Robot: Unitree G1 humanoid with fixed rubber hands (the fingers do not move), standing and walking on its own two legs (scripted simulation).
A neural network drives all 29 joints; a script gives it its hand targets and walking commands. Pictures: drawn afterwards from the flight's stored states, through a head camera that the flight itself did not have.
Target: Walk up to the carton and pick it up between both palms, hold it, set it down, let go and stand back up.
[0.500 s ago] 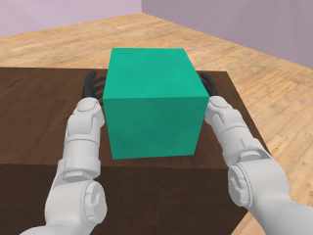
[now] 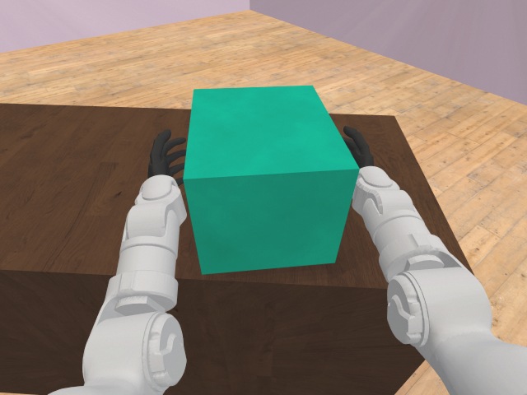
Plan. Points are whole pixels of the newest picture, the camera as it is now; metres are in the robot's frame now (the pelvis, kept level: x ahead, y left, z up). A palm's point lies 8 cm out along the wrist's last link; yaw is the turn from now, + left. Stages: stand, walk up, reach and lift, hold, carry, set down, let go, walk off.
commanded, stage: set down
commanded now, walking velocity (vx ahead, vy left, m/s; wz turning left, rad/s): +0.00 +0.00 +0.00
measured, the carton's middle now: (261, 172) +0.45 +0.03 +0.14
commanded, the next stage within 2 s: none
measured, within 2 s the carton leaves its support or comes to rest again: rests again in 1.58 s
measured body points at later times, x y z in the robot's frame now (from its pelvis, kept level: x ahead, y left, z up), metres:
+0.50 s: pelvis +0.01 +0.00 +0.00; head -0.01 -0.01 +0.45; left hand +0.40 +0.18 +0.14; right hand +0.45 -0.13 +0.14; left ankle +0.00 +0.16 -0.74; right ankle +0.01 -0.11 -0.74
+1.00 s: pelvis +0.01 +0.00 +0.00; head +0.00 -0.01 +0.45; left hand +0.40 +0.18 +0.12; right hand +0.46 -0.12 +0.13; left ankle +0.00 +0.16 -0.74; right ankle +0.01 -0.11 -0.74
